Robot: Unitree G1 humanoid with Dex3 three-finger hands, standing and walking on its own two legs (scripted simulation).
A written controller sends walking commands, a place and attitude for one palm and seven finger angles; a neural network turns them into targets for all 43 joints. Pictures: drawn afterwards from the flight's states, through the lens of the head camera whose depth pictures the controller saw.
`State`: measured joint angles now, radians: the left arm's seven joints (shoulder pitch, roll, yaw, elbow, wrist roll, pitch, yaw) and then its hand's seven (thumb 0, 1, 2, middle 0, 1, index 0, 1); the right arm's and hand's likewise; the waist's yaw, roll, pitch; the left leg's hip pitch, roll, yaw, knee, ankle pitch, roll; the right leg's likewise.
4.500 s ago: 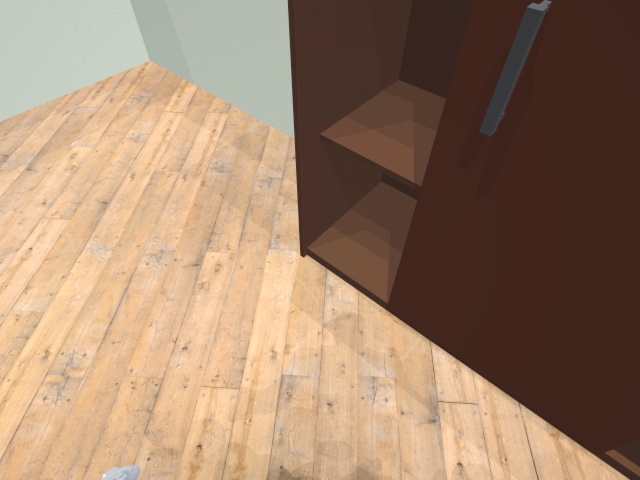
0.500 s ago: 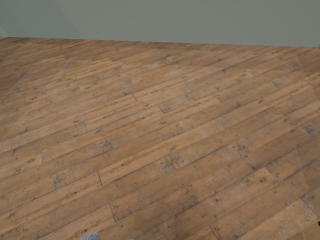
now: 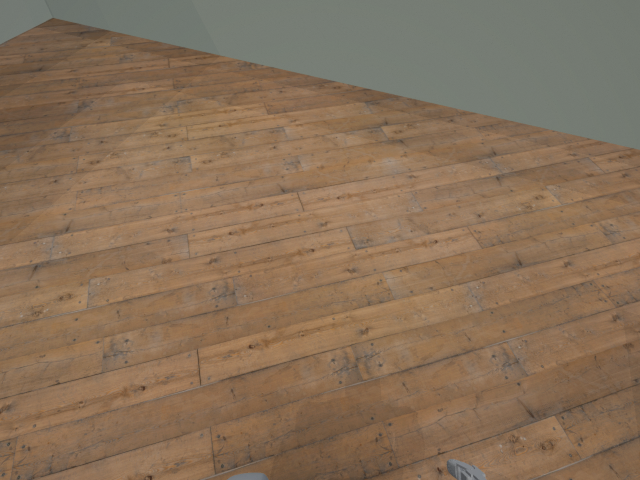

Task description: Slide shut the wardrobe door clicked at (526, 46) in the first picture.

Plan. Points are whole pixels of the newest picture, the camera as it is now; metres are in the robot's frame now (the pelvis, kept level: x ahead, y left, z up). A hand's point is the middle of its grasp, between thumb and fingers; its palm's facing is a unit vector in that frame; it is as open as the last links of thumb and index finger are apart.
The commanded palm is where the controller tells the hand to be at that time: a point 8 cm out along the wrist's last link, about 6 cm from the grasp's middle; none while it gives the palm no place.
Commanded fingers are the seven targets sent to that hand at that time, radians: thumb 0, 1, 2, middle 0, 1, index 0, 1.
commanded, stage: turn to face it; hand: right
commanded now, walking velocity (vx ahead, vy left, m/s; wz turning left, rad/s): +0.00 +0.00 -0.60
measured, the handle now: out of the picture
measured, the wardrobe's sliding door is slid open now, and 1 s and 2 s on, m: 0.39 0.39 0.39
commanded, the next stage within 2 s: none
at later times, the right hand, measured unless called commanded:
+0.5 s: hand out of the picture +0.04 -0.29 -0.16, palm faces +0.30 +0.92 -0.24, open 7.4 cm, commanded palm none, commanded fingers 0.00 -0.90 -0.90 0.20 0.30 0.20 0.30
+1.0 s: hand out of the picture +0.00 -0.19 -0.13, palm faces +0.56 +0.78 -0.27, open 7.4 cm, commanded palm none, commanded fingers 0.00 -0.90 -0.90 0.20 0.30 0.20 0.30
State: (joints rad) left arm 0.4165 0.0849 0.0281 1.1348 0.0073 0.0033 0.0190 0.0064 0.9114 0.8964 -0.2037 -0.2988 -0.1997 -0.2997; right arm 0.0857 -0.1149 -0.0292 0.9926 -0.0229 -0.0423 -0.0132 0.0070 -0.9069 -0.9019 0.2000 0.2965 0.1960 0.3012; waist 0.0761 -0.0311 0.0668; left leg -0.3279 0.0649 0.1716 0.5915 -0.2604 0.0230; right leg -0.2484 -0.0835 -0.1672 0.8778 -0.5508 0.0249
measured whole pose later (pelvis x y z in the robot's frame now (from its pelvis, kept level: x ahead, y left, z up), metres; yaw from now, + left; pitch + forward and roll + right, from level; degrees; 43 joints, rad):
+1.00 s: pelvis +0.03 +0.02 +0.01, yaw -36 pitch +0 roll -2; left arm 0.19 0.28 0.11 0.93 0.03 0.08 -0.03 0.01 0.91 0.90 -0.20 -0.30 -0.20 -0.30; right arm 0.20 -0.16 -0.03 0.88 -0.01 0.01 -0.02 0.01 -0.90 -0.90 0.21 0.30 0.20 0.30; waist 0.04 -0.04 0.06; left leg -0.20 0.08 0.14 0.49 -0.30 0.02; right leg -0.55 0.00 0.02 1.17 -0.35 0.08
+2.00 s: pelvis +0.05 +0.02 +0.01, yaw -71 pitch +0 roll -2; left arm 0.28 0.27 0.10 0.95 0.02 0.08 -0.01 0.01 0.91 0.90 -0.20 -0.30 -0.20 -0.30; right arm 0.13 -0.18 -0.02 0.85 -0.01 0.02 -0.02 0.01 -0.90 -0.90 0.21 0.30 0.20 0.30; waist 0.06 -0.06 0.05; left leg -0.22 0.04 0.06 0.52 -0.30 0.03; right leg -0.48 0.08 0.08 1.05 -0.43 0.05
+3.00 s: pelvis +0.04 +0.02 +0.01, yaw -99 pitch -1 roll -2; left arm 0.26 0.22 0.07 1.00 0.02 0.07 0.00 0.01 0.91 0.90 -0.20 -0.30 -0.20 -0.30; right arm 0.18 -0.16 -0.02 0.91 -0.01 0.00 -0.02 0.01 -0.90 -0.90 0.20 0.30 0.20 0.30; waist 0.03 -0.06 0.05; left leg -0.24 0.04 0.09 0.56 -0.30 0.04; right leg -0.38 0.06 0.07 0.87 -0.47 0.01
